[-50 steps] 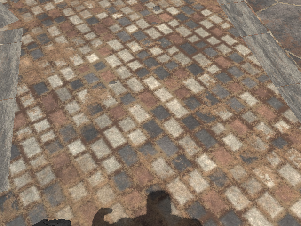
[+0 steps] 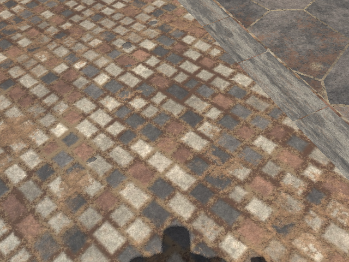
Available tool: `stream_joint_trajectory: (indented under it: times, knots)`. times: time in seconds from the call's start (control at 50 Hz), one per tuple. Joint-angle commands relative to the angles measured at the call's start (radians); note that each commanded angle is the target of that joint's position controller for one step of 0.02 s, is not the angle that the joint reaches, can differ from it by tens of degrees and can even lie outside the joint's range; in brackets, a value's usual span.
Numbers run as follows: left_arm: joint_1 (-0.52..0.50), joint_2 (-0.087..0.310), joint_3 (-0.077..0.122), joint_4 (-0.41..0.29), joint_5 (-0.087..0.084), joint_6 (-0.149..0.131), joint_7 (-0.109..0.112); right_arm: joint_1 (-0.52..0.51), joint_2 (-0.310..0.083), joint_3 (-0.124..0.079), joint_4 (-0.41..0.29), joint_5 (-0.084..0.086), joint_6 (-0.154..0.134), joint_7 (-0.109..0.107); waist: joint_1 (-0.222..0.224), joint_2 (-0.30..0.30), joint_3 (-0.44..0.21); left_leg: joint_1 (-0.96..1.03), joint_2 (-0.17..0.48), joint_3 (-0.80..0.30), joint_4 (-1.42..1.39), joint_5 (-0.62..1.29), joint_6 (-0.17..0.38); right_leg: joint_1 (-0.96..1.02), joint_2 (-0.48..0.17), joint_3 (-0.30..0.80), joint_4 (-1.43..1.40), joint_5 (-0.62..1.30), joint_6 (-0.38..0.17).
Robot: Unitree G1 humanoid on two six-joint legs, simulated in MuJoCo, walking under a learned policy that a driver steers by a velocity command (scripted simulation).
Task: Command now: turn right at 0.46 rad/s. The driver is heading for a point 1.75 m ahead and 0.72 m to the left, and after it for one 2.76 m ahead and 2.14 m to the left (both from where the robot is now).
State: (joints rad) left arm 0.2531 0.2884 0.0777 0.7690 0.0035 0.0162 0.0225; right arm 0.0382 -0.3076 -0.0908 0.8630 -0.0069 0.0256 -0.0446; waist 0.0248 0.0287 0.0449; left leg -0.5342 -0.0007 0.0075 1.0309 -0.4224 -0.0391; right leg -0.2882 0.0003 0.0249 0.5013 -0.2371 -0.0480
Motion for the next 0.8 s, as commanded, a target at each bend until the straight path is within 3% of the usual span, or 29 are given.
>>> stream_joint_trajectory:
  times: [0.02,0.06,0.12,0.18,0.22,0.24,0.26,0.28,0.3,0.32,0.36,0.4,0.44,0.48,0.5,0.52,0.54,0.56,0.58,0.6,0.62,0.64,0.68,0.8]
  knots:
    - [-0.061,0.141,0.027,-0.082,-0.006,-0.025,0.016,-0.001,-0.085,-0.026,-0.042,0.006,-0.018,-0.005,-0.04,-0.144,-0.14,-0.095,0.011,-0.065,0.075,0.079,-0.012,0.197,-0.227,0.252,-0.174,0.418,-0.161]
    - [-0.059,0.103,0.012,-0.074,0.001,-0.027,0.02,0.01,-0.06,-0.016,-0.023,0.015,-0.019,0.0,-0.032,-0.145,-0.154,-0.06,0.03,-0.06,-0.045,0.122,-0.026,0.239,-0.213,0.203,-0.169,0.434,-0.154]
    - [-0.073,0.074,-0.006,-0.044,0.016,-0.026,0.018,-0.002,-0.019,0.007,-0.005,0.011,-0.017,0.018,-0.012,-0.167,-0.143,0.114,0.059,-0.041,-0.27,0.15,-0.038,0.185,-0.189,0.141,-0.178,0.357,-0.145]
    - [-0.081,0.106,-0.005,-0.007,0.025,-0.024,0.005,0.005,-0.061,0.007,0.002,0.019,-0.017,0.031,0.002,-0.171,-0.092,0.227,0.048,-0.005,-0.39,0.133,-0.028,0.121,-0.204,0.15,-0.184,0.286,-0.158]
    - [-0.109,0.138,0.003,0.005,0.007,-0.018,0.006,0.022,-0.088,0.003,0.0,0.019,-0.021,0.033,-0.022,-0.153,-0.056,0.257,0.033,0.016,-0.533,0.22,-0.004,0.12,-0.202,0.148,-0.143,0.293,-0.137]
    - [-0.088,0.149,0.008,0.018,-0.002,-0.016,0.009,0.026,-0.105,0.001,-0.003,0.013,-0.024,0.034,-0.025,-0.13,-0.05,0.271,0.035,0.002,-0.605,0.321,0.014,0.135,-0.188,0.143,-0.123,0.278,-0.109]
    - [-0.071,0.151,0.012,0.02,0.001,-0.018,0.015,0.033,-0.144,-0.006,-0.009,0.008,-0.025,0.032,-0.013,-0.085,-0.065,0.294,0.071,-0.053,-0.596,0.5,0.037,0.142,-0.16,0.124,-0.081,0.224,-0.073]
    - [-0.042,0.142,0.016,0.01,0.017,-0.023,0.019,0.029,-0.198,-0.019,-0.008,0.013,-0.024,0.029,0.034,0.022,-0.083,0.31,0.11,-0.113,-0.543,0.676,0.078,0.123,-0.08,0.058,-0.022,0.154,-0.035]
    - [-0.069,0.12,0.013,0.0,0.021,-0.024,0.025,0.035,-0.189,-0.024,-0.001,0.03,-0.02,0.031,0.025,0.101,-0.096,0.286,0.131,-0.173,-0.568,0.636,0.134,0.116,-0.012,-0.026,0.033,0.109,0.006]
    - [-0.11,0.108,0.015,-0.008,0.017,-0.021,0.031,0.046,-0.171,-0.022,-0.004,0.031,-0.02,0.031,0.0,0.126,-0.092,0.282,0.162,-0.247,-0.611,0.582,0.176,0.086,0.02,-0.063,0.093,0.064,0.034]
    - [-0.162,0.072,0.015,-0.027,0.007,-0.007,0.039,0.077,-0.166,-0.023,-0.002,0.016,-0.024,0.023,-0.033,0.178,-0.088,0.322,0.217,-0.378,-0.661,0.545,0.244,-0.016,0.058,-0.052,0.175,-0.047,0.046]
    - [-0.16,0.056,0.017,-0.037,0.003,-0.005,0.03,0.075,-0.168,-0.023,-0.008,0.01,-0.038,0.019,-0.038,0.219,-0.108,0.385,0.269,-0.456,-0.683,0.571,0.286,-0.102,0.064,0.005,0.28,-0.297,0.044]
    - [-0.15,0.071,0.024,-0.036,-0.01,-0.014,0.02,0.058,-0.183,-0.031,-0.013,0.021,-0.042,0.013,-0.03,0.168,-0.12,0.417,0.268,-0.456,-0.672,0.592,0.268,-0.133,0.035,0.046,0.277,-0.318,0.05]
    - [-0.116,0.059,0.023,-0.022,-0.02,-0.03,0.006,0.025,-0.17,-0.033,-0.018,0.052,-0.018,-0.001,-0.002,0.138,-0.145,0.348,0.188,-0.394,-0.672,0.267,0.208,-0.001,0.037,0.019,0.071,-0.156,0.048]
    - [-0.067,0.048,0.025,0.0,-0.022,-0.036,-0.002,-0.014,-0.156,-0.028,-0.033,0.056,-0.003,-0.007,0.033,0.136,-0.14,0.242,0.135,-0.361,-0.665,0.091,0.179,0.136,0.053,-0.019,-0.058,-0.033,0.042]
    - [-0.009,0.077,0.038,0.023,-0.02,-0.034,-0.003,-0.015,-0.117,-0.018,-0.045,0.046,0.003,-0.007,0.052,0.076,-0.135,0.096,0.073,-0.31,-0.595,-0.067,0.135,0.285,0.006,0.02,-0.127,-0.037,0.025]
    - [0.081,0.164,0.059,0.033,-0.006,-0.029,0.009,0.0,-0.034,0.003,-0.061,0.036,0.0,0.0,0.061,-0.174,-0.142,-0.127,-0.049,-0.159,-0.293,-0.167,0.063,0.423,-0.23,0.325,-0.24,-0.295,-0.058]
    - [0.06,0.219,0.061,0.015,0.037,-0.044,-0.006,-0.03,-0.073,-0.005,-0.102,0.04,-0.02,0.005,0.055,-0.273,-0.057,-0.249,-0.052,-0.188,-0.13,-0.161,0.068,0.291,-0.409,0.624,-0.363,-0.451,-0.175]
    - [-0.011,0.171,0.046,-0.012,0.042,-0.067,-0.002,-0.026,-0.133,-0.022,-0.099,0.048,-0.034,0.012,0.012,-0.204,0.01,-0.264,0.004,-0.227,-0.03,-0.08,0.084,0.244,-0.401,0.601,-0.382,-0.5,-0.19]
    - [-0.061,0.128,0.034,-0.019,0.016,-0.082,0.007,0.017,-0.15,-0.032,-0.073,0.049,-0.038,0.017,-0.022,-0.179,0.047,-0.287,0.022,-0.222,-0.005,0.011,0.08,0.255,-0.349,0.488,-0.385,-0.443,-0.146]
    - [-0.076,0.115,0.03,-0.025,0.001,-0.088,0.014,0.044,-0.142,-0.035,-0.047,0.04,-0.04,0.018,-0.029,-0.156,0.039,-0.285,0.037,-0.204,0.005,0.076,0.07,0.284,-0.31,0.39,-0.383,-0.356,-0.104]
    - [-0.06,0.114,0.028,-0.018,-0.002,-0.093,0.019,0.04,-0.12,-0.031,-0.039,0.034,-0.044,0.023,-0.016,-0.141,0.045,-0.286,0.05,-0.189,0.018,0.137,0.058,0.292,-0.288,0.306,-0.385,-0.246,-0.083]
    - [0.002,0.101,0.025,0.001,0.009,-0.106,0.02,0.026,-0.078,-0.023,-0.04,0.038,-0.053,0.039,0.008,-0.116,0.026,-0.272,0.056,-0.152,0.044,0.229,0.044,0.304,-0.251,0.172,-0.382,-0.076,-0.069]
    - [0.098,0.123,0.031,0.037,0.007,-0.108,0.011,-0.067,-0.034,-0.002,-0.109,0.035,-0.062,0.069,0.054,-0.119,0.053,-0.293,0.082,-0.091,-0.139,0.366,0.005,0.34,-0.255,-0.009,-0.405,0.078,-0.091]
